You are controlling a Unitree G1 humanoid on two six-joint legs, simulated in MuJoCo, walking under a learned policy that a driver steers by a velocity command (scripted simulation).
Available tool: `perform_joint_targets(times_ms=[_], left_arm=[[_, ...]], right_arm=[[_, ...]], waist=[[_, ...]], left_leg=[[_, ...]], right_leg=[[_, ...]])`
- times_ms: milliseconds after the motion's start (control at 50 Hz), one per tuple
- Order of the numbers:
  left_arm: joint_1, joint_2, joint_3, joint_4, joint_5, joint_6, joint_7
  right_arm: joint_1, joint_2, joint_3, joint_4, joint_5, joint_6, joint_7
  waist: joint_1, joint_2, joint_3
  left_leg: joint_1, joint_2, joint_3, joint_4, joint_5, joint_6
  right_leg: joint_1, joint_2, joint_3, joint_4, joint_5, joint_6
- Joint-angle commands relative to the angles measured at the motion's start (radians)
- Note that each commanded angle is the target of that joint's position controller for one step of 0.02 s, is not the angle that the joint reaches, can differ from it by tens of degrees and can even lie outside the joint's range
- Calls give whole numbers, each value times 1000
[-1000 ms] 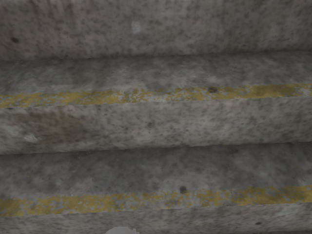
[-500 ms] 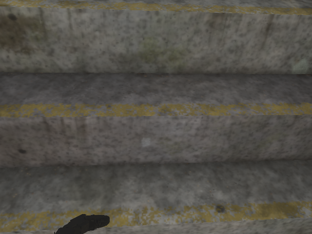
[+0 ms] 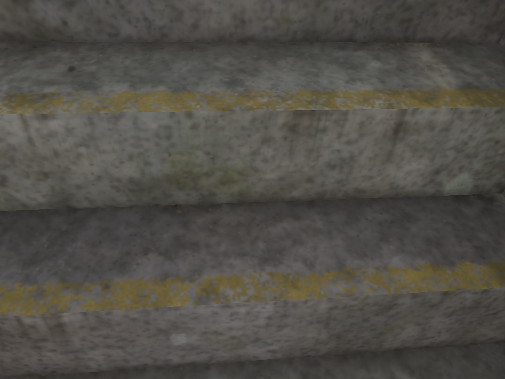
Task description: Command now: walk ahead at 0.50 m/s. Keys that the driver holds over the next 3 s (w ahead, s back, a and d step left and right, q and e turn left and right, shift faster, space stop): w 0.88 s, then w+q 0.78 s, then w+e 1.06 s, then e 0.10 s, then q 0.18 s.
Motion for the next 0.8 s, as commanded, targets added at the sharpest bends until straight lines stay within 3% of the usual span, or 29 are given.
perform_joint_targets(times_ms=[20,40,60,100,120,160,200,260,300,320,340,380,420,440,460,480,500,520,540,560,580,600,620,640,660,680,740,760,800], left_arm=[[221,-60,-9,207,0,21,-11],[167,-131,-26,247,6,9,-25],[156,-128,-27,264,21,-2,-37],[140,-96,-27,264,29,-16,-35],[184,-113,-38,287,46,-21,-36],[195,-89,-49,298,27,-21,-41],[228,-69,-54,304,12,-20,-44],[440,-31,-40,341,-22,-32,-16],[560,16,-22,351,-22,-44,22],[609,31,-10,373,-12,-38,40],[591,27,-5,370,-9,-25,57],[600,7,3,376,6,-1,61],[602,-25,0,386,-10,22,70],[562,-30,-5,385,-42,18,77],[543,-6,-11,399,-68,-4,56],[619,80,5,415,-64,-15,51],[621,171,21,422,-50,-27,46],[778,85,9,449,-57,-53,27],[747,177,29,443,-57,-83,9],[671,160,29,412,-35,-104,-20],[444,144,41,356,-41,-105,-45],[202,68,40,243,-32,-94,-61],[99,-56,18,101,-34,-84,-62],[27,-129,2,8,-26,-72,-57],[38,-92,-4,-34,-23,-65,-50],[138,-86,-11,-20,-31,-60,-37],[283,-60,-25,37,-43,-35,-14],[258,-59,-33,28,-43,-26,2],[217,-47,-41,14,-37,-7,34]], right_arm=[[-433,81,35,-371,0,-29,36],[-358,79,47,-376,-4,-7,21],[-299,127,80,-372,-19,-6,14],[-226,115,100,-366,10,-8,11],[-258,120,107,-359,30,1,9],[-271,114,115,-374,39,17,-5],[-332,105,123,-385,32,11,-23],[-556,105,146,-431,32,-3,-46],[-624,106,155,-436,50,-9,-47],[-622,141,164,-426,54,1,-47],[-595,129,159,-417,59,7,-40],[-711,159,170,-469,40,18,-3],[-881,171,190,-547,31,13,31],[-901,175,204,-571,24,7,39],[-866,144,184,-564,19,0,42],[-741,107,167,-512,-1,9,29],[-565,13,124,-470,4,14,22],[-595,45,133,-486,1,6,12],[-344,-23,99,-450,-20,38,-21],[-205,-107,61,-391,-25,72,-44],[-2,-207,11,-243,-40,110,-40],[-79,-205,-3,-207,-74,124,-36],[-246,-106,26,-237,-87,112,-18],[-398,13,52,-226,-57,96,-13],[-414,56,60,-183,-23,75,-7],[-405,64,59,-141,-21,56,0],[-400,19,54,-122,-46,33,7],[-389,-21,47,-127,-46,33,8],[-375,-45,46,-137,-51,31,1]], waist=[[6,-75,58],[-74,14,100],[-132,30,98],[-159,-21,119],[-138,-29,118],[-153,-49,135],[-120,-32,142],[27,-72,117],[95,-80,89],[97,-128,26],[68,-105,33],[70,-90,29],[71,-72,68],[40,-93,25],[3,-140,-56],[-20,-238,-147],[-116,-328,-213],[-1,-231,-309],[-116,-208,-485],[-143,-17,-563],[-220,196,-503],[-164,278,-410],[-84,238,-290],[19,171,-114],[67,112,7],[119,82,27],[187,107,38],[184,135,48],[169,146,62]], left_leg=[[-669,-83,-138,960,-101,80],[-669,-74,-143,955,-42,99],[-700,-60,-116,935,25,121],[-793,-74,-88,973,65,98],[-872,-99,-68,1175,58,82],[-967,-100,-47,1197,91,54],[-1002,-109,-7,1127,158,28],[-1052,-99,141,910,123,-18],[-1166,-71,214,822,27,-53],[-1210,-24,209,928,-54,-55],[-1297,-3,142,929,-115,-65],[-1294,29,191,911,-180,-68],[-1086,79,296,646,-250,-56],[-748,69,350,397,-278,-22],[-381,-15,454,249,-340,11],[-248,-80,465,242,-550,19],[-180,-110,413,89,-667,28],[114,-33,209,-9,-642,87],[240,26,-13,-185,-790,96],[365,81,-199,-311,-993,121],[392,151,-409,-590,-982,154],[254,203,-604,-791,-1028,162],[58,233,-636,-822,-1080,114],[-135,212,-472,-716,-1138,56],[-246,187,-325,-693,-1058,0],[-263,147,-204,-685,-974,-36],[-324,156,-74,-758,-818,-2],[-332,166,-51,-799,-811,12],[-373,186,-69,-864,-811,45]], right_leg=[[324,-288,797,-844,-268,-24],[251,-218,586,-788,-126,49],[230,-177,414,-779,45,86],[237,-172,252,-862,222,87],[262,-189,257,-892,283,67],[243,-166,186,-923,278,104],[229,-152,141,-936,314,121],[343,-182,190,-1062,266,61],[560,-240,282,-1152,239,16],[726,-303,362,-1196,269,-14],[864,-294,347,-1138,265,-4],[926,-289,283,-1156,359,-29],[802,-265,207,-1248,475,-52],[651,-227,114,-1274,780,-54],[557,-211,62,-1226,1483,-91],[677,-251,80,-1118,1983,-147],[857,-276,96,-959,2322,-177],[635,-253,121,-753,2409,-151],[670,-245,142,-626,2286,-169],[489,-150,124,-502,1950,-173],[371,-102,169,-222,1119,-184],[130,25,334,350,607,-140],[-47,103,457,698,486,-114],[-190,103,444,819,421,-112],[-227,91,417,834,420,-107],[-236,87,405,819,471,-94],[-242,93,356,812,653,-36],[-273,88,322,794,637,-9],[-298,73,288,785,617,34]])
Next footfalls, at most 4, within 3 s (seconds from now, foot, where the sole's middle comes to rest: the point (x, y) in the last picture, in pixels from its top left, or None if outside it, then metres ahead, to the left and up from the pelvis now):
0.54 left None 0.34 0.14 -0.42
1.06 right None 0.27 -0.15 -0.43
1.50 left None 0.25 0.16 -0.44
1.98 right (236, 295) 0.47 0.04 -0.21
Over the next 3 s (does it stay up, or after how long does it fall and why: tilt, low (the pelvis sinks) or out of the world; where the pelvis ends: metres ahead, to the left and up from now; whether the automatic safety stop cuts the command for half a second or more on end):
stays up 0.68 0.11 0.73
